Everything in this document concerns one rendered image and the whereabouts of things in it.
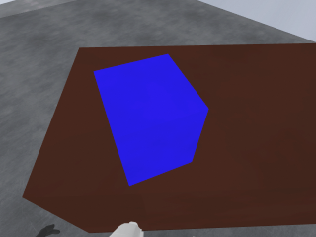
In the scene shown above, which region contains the robot left hand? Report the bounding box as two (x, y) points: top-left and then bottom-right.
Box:
(36, 224), (60, 237)

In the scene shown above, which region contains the carton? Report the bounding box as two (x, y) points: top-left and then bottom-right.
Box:
(94, 54), (209, 186)

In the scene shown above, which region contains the robot left thigh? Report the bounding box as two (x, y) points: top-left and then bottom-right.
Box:
(110, 223), (144, 237)

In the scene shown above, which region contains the pedestal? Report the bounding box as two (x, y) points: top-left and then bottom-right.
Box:
(22, 43), (316, 233)

